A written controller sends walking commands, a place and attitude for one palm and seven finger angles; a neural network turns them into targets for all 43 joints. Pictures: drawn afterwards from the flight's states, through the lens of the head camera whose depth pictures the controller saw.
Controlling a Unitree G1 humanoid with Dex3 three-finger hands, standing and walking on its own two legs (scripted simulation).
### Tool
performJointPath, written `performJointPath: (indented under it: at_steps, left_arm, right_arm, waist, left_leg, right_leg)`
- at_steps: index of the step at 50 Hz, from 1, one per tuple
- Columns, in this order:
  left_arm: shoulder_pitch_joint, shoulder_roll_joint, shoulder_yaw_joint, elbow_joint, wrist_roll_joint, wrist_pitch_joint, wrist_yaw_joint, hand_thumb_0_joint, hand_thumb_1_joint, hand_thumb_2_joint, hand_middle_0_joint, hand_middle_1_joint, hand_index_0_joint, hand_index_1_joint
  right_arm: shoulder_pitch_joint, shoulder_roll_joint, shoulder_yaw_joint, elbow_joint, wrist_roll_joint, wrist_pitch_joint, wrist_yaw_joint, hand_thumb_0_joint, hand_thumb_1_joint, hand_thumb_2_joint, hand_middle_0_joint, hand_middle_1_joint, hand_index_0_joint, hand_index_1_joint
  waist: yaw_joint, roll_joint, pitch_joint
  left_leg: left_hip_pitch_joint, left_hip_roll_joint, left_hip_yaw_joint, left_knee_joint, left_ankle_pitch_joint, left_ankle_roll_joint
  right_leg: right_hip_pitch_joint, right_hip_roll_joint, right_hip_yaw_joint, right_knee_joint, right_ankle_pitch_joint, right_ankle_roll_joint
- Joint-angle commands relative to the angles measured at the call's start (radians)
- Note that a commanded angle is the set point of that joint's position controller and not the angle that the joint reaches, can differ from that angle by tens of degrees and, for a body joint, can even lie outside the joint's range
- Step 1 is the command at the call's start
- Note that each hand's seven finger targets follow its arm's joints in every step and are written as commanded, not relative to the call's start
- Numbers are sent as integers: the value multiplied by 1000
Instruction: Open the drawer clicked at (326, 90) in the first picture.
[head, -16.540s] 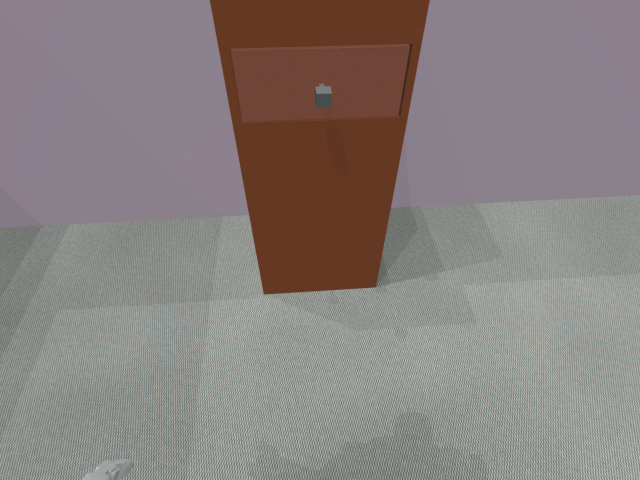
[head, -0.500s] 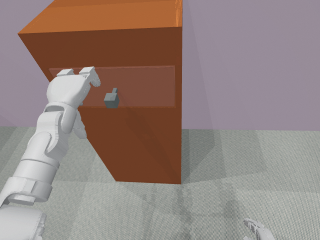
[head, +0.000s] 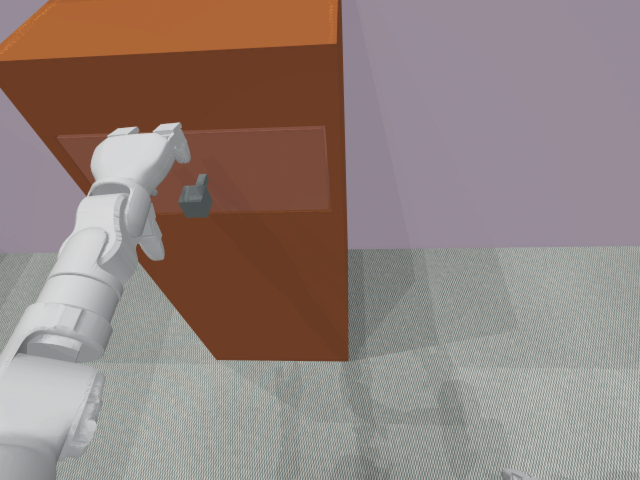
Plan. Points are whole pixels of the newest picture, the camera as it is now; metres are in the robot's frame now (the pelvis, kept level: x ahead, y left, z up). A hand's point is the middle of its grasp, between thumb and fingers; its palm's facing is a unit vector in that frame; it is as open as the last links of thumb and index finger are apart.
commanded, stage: move the hooked fingers above the handle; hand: left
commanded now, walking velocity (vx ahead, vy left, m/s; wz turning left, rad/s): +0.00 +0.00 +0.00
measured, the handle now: (198, 193) +0.50 +0.22 +0.06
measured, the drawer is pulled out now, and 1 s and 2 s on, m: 0.00 0.00 0.00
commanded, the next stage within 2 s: none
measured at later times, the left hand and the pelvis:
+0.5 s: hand (151, 188) +0.45 +0.25 +0.12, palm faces -0.03 -0.01 -1.00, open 13.7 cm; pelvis +0.00 -0.01 +0.00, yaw -2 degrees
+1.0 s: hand (186, 167) +0.47 +0.20 +0.14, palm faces +0.07 -0.02 -1.00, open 13.4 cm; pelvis -0.01 +0.01 +0.00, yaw -3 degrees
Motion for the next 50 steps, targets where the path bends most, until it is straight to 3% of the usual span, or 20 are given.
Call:
performJointPath:
  at_steps: [1, 3, 5, 6, 8, 12, 13, 15, 17, 22, 25, 29, 32, 34, 36, 39, 42, 43, 46, 50]
  left_arm:
    - [-462, 184, 46, -181, -19, -77, -24, 0, -500, 300, -300, -1200, -300, -1200]
    - [-510, 230, 87, -235, -23, -136, -20, 0, -500, 300, -300, -1200, -300, -1200]
    - [-559, 249, 111, -259, -15, -187, 12, 0, -500, 300, -300, -1200, -300, -1200]
    - [-543, 270, 142, -258, -14, -203, 34, 0, -500, 300, -300, -1200, -300, -1200]
    - [-529, 380, 252, -242, -4, -216, 89, 0, -500, 300, -300, -1200, -300, -1200]
    - [-455, 371, 266, -110, 12, -132, 173, 0, -500, 300, -300, -1200, -300, -1200]
    - [-408, 392, 288, -67, 18, -101, 177, 0, -500, 300, -300, -1200, -300, -1200]
    - [-395, 381, 247, -30, 35, -50, 165, 0, -500, 300, -300, -1200, -300, -1200]
    - [-393, 421, 271, -40, 45, -34, 158, 0, -500, 300, -300, -1200, -300, -1200]
    - [-350, 407, 240, -31, 32, -31, 89, 0, -500, 300, -300, -1200, -300, -1200]
    - [-398, 286, 123, -64, 20, -75, 27, 0, -500, 300, -300, -1200, -300, -1200]
    - [-586, 147, -15, -224, -12, -183, -15, 0, -500, 300, -300, -1200, -300, -1200]
    - [-670, 163, 5, -279, -23, -247, 16, 0, -500, 300, -300, -1200, -300, -1200]
    - [-680, 205, 57, -248, -32, -258, 59, 0, -500, 300, -300, -1200, -300, -1200]
    - [-647, 275, 143, -182, -29, -236, 116, 0, -500, 300, -300, -1200, -300, -1200]
    - [-619, 373, 226, -51, 6, -145, 194, 0, -500, 300, -300, -1200, -300, -1200]
    - [-570, 369, 196, 38, 51, -29, 218, 0, -500, 300, -300, -1200, -300, -1200]
    - [-523, 381, 214, 81, 56, -1, 207, 0, -500, 300, -300, -1200, -300, -1200]
    - [-455, 387, 199, 109, 52, 40, 160, 0, -500, 300, -300, -1200, -300, -1200]
    - [-417, 403, 196, 115, 44, 40, 108, 0, -500, 300, -300, -1200, -300, -1200]
  right_arm:
    - [10, -133, -55, -112, -1, -29, -20, 0, -900, -900, 200, 300, 200, 300]
    - [30, -131, -61, -109, -9, -34, -27, 0, -900, -900, 200, 300, 200, 300]
    - [56, -122, -67, -96, -11, -38, -30, 0, -900, -900, 200, 300, 200, 300]
    - [63, -117, -68, -93, -14, -39, -28, 0, -900, -900, 200, 300, 200, 300]
    - [70, -122, -69, -82, -20, -41, -23, 0, -900, -900, 200, 300, 200, 300]
    - [47, -116, -59, -74, -13, -41, -9, 0, -900, -900, 200, 300, 200, 300]
    - [36, -120, -58, -80, -12, -39, -6, 0, -900, -900, 200, 300, 200, 300]
    - [26, -129, -50, -86, -5, -29, -5, 0, -900, -900, 200, 300, 200, 300]
    - [13, -130, -50, -94, -5, -24, -8, 0, -900, -900, 200, 300, 200, 300]
    - [0, -139, -47, -118, 3, -18, -30, 0, -900, -900, 200, 300, 200, 300]
    - [18, -141, -56, -128, 9, -29, -37, 0, -900, -900, 200, 300, 200, 300]
    - [51, -124, -72, -116, 5, -55, -44, 0, -900, -900, 200, 300, 200, 300]
    - [81, -120, -77, -94, -3, -73, -48, 0, -900, -900, 200, 300, 200, 300]
    - [95, -123, -76, -72, -4, -78, -44, 0, -900, -900, 200, 300, 200, 300]
    - [97, -127, -68, -65, -4, -77, -36, 0, -900, -900, 200, 300, 200, 300]
    - [65, -126, -47, -59, -4, -68, -24, 0, -900, -900, 200, 300, 200, 300]
    - [29, -125, -34, -71, -3, -57, -16, 0, -900, -900, 200, 300, 200, 300]
    - [18, -126, -32, -82, -3, -49, -13, 0, -900, -900, 200, 300, 200, 300]
    - [-3, -133, -23, -99, 10, -20, -23, 0, -900, -900, 200, 300, 200, 300]
    - [-26, -139, -15, -120, 22, -11, -46, 0, -900, -900, 200, 300, 200, 300]
  waist:
    - [-48, -134, -352]
    - [-42, -111, -400]
    - [-40, -39, -428]
    - [-26, -24, -442]
    - [4, -2, -469]
    - [19, -51, -404]
    - [34, -95, -414]
    - [30, -108, -392]
    - [36, -120, -421]
    - [15, -153, -380]
    - [-37, -117, -319]
    - [-100, -33, -308]
    - [-103, 28, -358]
    - [-95, 17, -367]
    - [-59, -24, -385]
    - [-13, -33, -380]
    - [15, -35, -404]
    - [31, -69, -437]
    - [28, -174, -382]
    - [24, -214, -308]
  left_leg:
    - [151, 7, -52, 24, 340, 8]
    - [156, 1, -53, 39, 365, 11]
    - [180, 2, -61, 49, 405, 6]
    - [187, 4, -64, 55, 435, 4]
    - [167, 9, -64, 62, 478, -4]
    - [72, 16, -40, 43, 432, -11]
    - [41, 15, -30, 40, 427, -11]
    - [13, 14, -21, 20, 383, -11]
    - [20, 16, -12, 11, 374, -6]
    - [10, 11, -4, -5, 287, 7]
    - [68, 16, -14, 3, 258, 17]
    - [187, 13, -48, 27, 221, 19]
    - [249, 11, -79, 45, 236, 11]
    - [240, 14, -92, 51, 257, 3]
    - [193, 12, -95, 46, 276, -5]
    - [80, 12, -76, 31, 288, -17]
    - [37, 18, -44, 22, 326, -24]
    - [25, 19, -38, 22, 350, -24]
    - [-22, 21, -16, -8, 295, -14]
    - [-41, 21, -10, -40, 205, -3]
  right_leg:
    - [166, -16, 78, -27, 417, 18]
    - [188, -17, 88, -17, 451, 15]
    - [155, -11, 84, 0, 448, 8]
    - [151, -7, 83, 8, 449, 5]
    - [172, -4, 83, 24, 462, -2]
    - [188, -4, 76, 28, 457, 1]
    - [237, -9, 86, 26, 490, 4]
    - [245, -10, 83, 18, 471, 10]
    - [278, -11, 89, 13, 470, 14]
    - [293, -23, 100, -11, 448, 29]
    - [194, -20, 96, -38, 380, 26]
    - [49, -11, 100, -66, 250, 20]
    - [-8, -3, 91, -47, 206, 7]
    - [-19, 1, 79, -34, 205, 3]
    - [9, 7, 65, -12, 215, -2]
    - [70, 6, 61, 11, 243, -6]
    - [144, 2, 61, 20, 311, -5]
    - [204, -1, 69, 20, 349, -4]
    - [250, -9, 74, -8, 351, 14]
    - [250, -18, 84, -43, 276, 21]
